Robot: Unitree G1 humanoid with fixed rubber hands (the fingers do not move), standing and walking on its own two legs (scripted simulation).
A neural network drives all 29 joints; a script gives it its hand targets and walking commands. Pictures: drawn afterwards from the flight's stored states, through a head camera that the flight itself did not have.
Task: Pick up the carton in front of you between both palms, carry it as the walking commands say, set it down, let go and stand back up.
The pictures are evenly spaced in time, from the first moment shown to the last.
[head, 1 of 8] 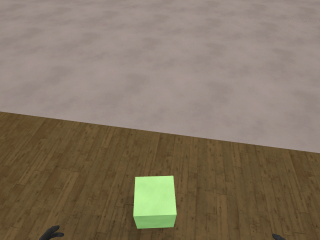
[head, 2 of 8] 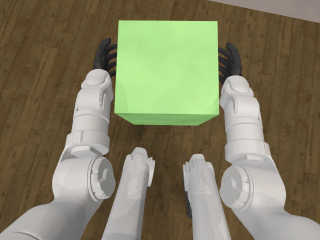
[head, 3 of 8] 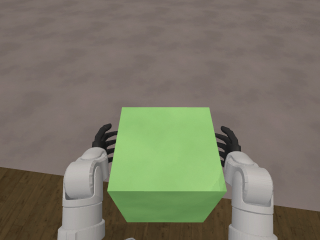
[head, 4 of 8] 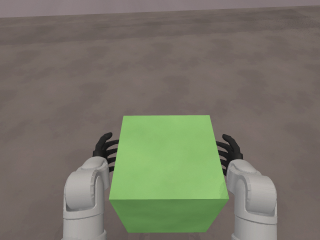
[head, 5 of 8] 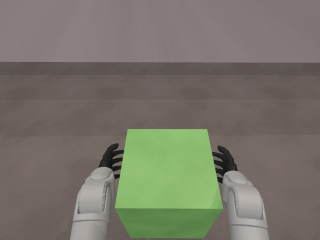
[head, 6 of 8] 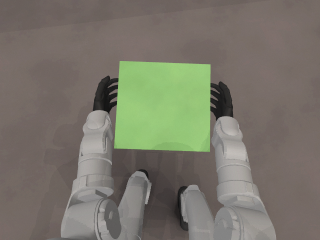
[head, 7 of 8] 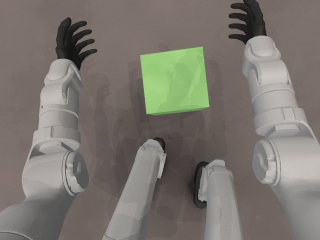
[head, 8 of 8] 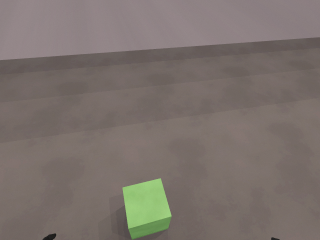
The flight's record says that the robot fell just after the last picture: no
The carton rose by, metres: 0.69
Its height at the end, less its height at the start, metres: -0.06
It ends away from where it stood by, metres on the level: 4.53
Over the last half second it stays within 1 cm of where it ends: yes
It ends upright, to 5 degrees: yes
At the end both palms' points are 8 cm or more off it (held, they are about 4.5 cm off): yes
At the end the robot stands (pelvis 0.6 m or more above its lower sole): yes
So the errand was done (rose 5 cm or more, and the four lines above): yes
